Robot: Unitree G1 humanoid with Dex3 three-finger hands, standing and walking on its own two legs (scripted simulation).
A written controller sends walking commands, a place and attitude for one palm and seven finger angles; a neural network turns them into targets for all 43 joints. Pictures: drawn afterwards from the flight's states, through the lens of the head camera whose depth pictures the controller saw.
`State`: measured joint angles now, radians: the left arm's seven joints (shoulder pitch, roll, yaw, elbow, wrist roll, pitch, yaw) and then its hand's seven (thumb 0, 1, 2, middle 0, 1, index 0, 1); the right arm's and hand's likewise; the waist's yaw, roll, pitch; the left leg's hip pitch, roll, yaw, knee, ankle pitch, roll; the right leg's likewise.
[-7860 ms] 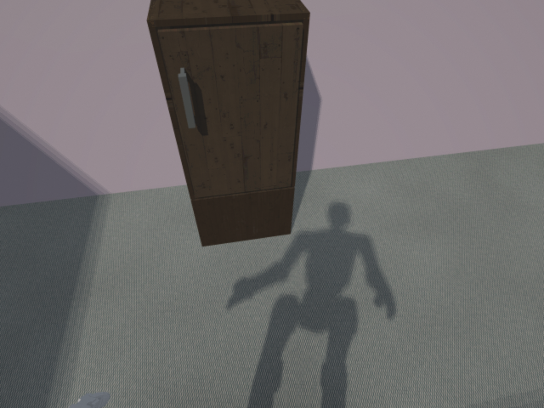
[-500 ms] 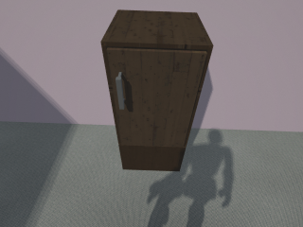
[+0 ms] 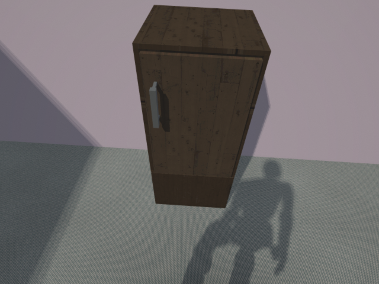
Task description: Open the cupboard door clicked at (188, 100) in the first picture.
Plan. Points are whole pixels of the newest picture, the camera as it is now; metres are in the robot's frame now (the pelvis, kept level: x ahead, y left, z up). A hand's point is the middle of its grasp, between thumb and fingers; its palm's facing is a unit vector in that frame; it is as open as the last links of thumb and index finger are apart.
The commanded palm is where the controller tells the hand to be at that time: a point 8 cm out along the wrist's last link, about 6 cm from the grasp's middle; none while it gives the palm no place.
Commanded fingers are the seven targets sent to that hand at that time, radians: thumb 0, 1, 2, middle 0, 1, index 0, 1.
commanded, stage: come to a stop and stand still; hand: left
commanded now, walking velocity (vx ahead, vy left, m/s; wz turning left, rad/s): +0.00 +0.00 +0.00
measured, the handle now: (155, 105) +0.67 +0.16 +0.00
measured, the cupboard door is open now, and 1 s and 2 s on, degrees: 0 0 0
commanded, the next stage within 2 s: look again from close up in 0.02 s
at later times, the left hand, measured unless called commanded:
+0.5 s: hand out of the picture +0.02 +0.18 -0.17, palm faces +0.05 -0.98 -0.20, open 7.3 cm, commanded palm none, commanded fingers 0.00 0.90 0.90 -0.20 -0.30 -0.20 -0.30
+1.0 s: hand out of the picture -0.03 +0.14 -0.17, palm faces +0.05 -0.99 -0.15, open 7.3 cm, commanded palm none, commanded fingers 0.00 0.90 0.90 -0.20 -0.30 -0.20 -0.30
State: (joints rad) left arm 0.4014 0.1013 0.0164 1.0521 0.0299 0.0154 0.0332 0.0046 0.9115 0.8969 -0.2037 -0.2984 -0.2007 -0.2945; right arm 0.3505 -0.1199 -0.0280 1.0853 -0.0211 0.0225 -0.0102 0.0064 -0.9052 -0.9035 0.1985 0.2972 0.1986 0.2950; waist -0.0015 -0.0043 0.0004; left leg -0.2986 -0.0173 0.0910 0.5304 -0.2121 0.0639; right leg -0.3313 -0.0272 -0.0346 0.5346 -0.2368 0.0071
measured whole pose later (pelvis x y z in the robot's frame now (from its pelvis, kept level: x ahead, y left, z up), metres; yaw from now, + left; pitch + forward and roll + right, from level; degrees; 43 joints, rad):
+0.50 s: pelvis +0.01 +0.00 +0.00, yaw -1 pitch +0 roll +0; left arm 0.32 0.16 0.04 1.03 0.02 0.00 0.04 0.01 0.92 0.90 -0.20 -0.30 -0.20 -0.29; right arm 0.37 -0.12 -0.02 1.10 -0.02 -0.01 -0.03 0.01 -0.91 -0.90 0.20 0.30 0.20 0.29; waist 0.00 -0.03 -0.02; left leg -0.24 -0.03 0.10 0.48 -0.25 0.07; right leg -0.23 -0.04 0.01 0.50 -0.25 0.02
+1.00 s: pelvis +0.02 -0.01 +0.00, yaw -1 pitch -1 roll +0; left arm 0.43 0.11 0.02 1.08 0.02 0.00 0.02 0.00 0.91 0.90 -0.20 -0.30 -0.20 -0.29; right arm 0.34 -0.16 -0.03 1.11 -0.02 0.00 -0.02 0.01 -0.91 -0.90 0.20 0.30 0.20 0.29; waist 0.00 0.00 -0.01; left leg -0.22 0.01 0.09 0.54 -0.31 0.04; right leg -0.20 0.00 0.00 0.53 -0.31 -0.01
